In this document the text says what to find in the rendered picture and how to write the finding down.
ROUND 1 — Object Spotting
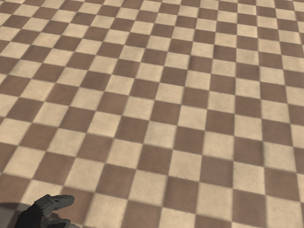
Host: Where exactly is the left robot hand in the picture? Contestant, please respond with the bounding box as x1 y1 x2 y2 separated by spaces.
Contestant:
14 194 75 228

